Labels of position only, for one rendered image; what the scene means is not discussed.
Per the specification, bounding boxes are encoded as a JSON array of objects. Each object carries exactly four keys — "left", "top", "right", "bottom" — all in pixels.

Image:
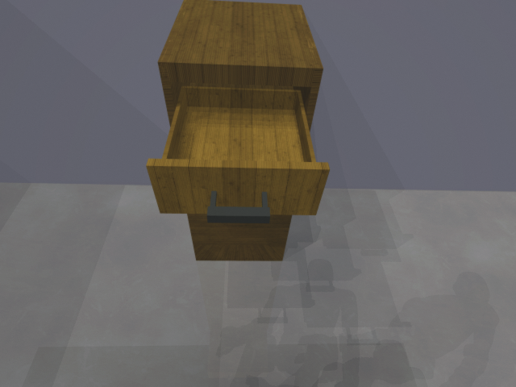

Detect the drawer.
[{"left": 146, "top": 86, "right": 330, "bottom": 215}]

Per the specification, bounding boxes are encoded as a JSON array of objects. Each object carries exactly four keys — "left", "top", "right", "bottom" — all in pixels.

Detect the cabinet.
[{"left": 158, "top": 0, "right": 323, "bottom": 261}]

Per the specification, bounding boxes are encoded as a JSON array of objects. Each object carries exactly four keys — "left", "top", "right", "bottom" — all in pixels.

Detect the handle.
[{"left": 207, "top": 191, "right": 270, "bottom": 223}]

